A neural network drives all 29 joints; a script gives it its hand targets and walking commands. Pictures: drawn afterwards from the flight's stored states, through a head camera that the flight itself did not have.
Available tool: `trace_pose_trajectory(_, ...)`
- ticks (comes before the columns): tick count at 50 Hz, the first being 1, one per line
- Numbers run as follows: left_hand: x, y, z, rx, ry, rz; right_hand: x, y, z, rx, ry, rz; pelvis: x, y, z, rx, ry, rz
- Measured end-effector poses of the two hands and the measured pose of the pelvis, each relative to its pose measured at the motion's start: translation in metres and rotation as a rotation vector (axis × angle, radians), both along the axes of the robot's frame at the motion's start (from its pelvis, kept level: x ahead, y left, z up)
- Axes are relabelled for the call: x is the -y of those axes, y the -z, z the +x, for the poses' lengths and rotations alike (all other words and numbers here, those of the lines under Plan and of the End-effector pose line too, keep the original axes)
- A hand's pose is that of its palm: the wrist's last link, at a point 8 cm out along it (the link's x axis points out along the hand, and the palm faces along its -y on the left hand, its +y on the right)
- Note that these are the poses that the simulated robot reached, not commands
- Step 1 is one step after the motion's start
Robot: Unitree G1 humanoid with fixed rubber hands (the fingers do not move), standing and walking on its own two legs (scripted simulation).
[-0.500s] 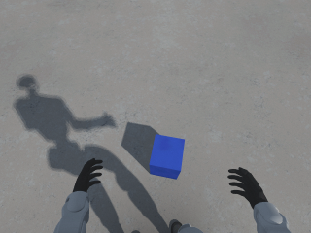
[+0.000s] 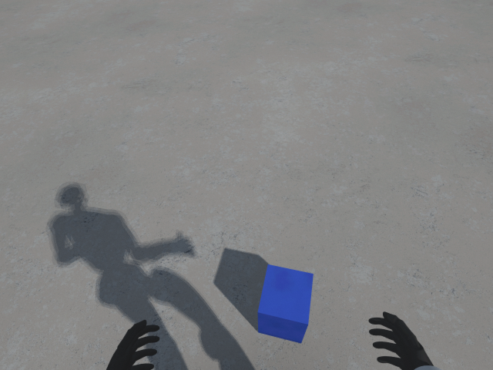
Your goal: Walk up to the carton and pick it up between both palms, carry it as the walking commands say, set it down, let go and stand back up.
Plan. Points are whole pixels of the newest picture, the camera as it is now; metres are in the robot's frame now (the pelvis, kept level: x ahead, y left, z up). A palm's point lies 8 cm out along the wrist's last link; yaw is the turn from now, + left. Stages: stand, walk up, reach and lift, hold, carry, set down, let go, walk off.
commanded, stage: let go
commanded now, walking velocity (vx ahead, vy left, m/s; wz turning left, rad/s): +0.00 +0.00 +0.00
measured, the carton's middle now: (284, 304) +0.47 -0.09 -0.66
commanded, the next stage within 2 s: stand in 0.20 s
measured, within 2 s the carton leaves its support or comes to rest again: neither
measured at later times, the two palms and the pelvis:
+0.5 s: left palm out of the picture +0.12 +0.27 -0.08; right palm out of the picture +0.15 -0.30 -0.10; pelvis +0.01 -0.02 +0.00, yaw +1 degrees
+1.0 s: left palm out of the picture +0.11 +0.27 -0.09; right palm out of the picture +0.13 -0.32 -0.10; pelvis +0.01 -0.03 +0.00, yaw +1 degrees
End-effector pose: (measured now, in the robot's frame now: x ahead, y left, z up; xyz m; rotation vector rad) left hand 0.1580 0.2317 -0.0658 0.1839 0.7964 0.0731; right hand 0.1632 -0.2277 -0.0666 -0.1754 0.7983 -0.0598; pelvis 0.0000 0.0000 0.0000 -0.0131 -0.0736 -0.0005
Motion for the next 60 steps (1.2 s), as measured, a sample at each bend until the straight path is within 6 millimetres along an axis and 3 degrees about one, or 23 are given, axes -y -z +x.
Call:
trace_pose_trajectory(11, 0.007, 0.007, -0.006, 0.01, -0.003, 0.035, 0.029, 0.001, 0.001, -0.041, 0.026, -0.101, 0.008, 0.005, 0.0, 0.003, -0.003, 0.005)
trace_pose_trajectory(21, -0.037, 0.016, -0.037, -0.143, -0.069, 0.203, 0.063, 0.021, -0.005, -0.059, 0.025, -0.16, 0.017, 0.005, 0.005, -0.064, -0.01, 0.007)
trace_pose_trajectory(26, -0.043, 0.015, -0.041, -0.174, -0.092, 0.228, 0.07, 0.03, -0.009, -0.105, 0.016, -0.165, 0.021, 0.004, 0.01, -0.069, -0.016, 0.009)
trace_pose_trajectory(41, -0.032, 0.022, -0.037, -0.201, -0.101, 0.205, 0.087, 0.035, -0.024, -0.176, 0.022, -0.193, 0.03, 0.001, 0.014, -0.058, -0.026, 0.011)
trace_pose_trajectory(60, -0.042, 0.024, -0.062, -0.267, -0.117, 0.21, 0.097, 0.037, -0.055, -0.247, 0.034, -0.212, 0.029, -0.003, 0.002, -0.039, -0.022, 0.013)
